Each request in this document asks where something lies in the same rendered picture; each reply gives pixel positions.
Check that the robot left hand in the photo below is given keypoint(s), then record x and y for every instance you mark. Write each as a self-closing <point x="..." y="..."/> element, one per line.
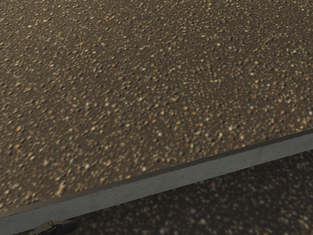
<point x="50" y="227"/>

